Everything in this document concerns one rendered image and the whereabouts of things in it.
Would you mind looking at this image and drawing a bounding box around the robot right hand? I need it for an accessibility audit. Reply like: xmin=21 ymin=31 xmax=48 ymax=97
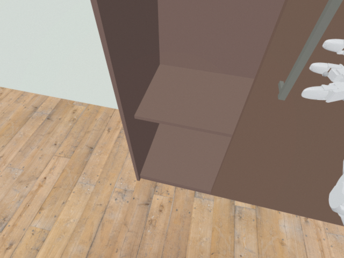
xmin=302 ymin=39 xmax=344 ymax=103

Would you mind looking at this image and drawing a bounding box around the handle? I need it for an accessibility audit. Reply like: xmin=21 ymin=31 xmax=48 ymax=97
xmin=278 ymin=0 xmax=343 ymax=101

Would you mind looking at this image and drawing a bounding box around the wardrobe door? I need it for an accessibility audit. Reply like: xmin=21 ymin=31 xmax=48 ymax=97
xmin=211 ymin=0 xmax=344 ymax=226

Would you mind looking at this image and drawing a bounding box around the robot right upper arm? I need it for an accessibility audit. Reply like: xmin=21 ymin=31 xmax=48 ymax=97
xmin=329 ymin=174 xmax=344 ymax=225

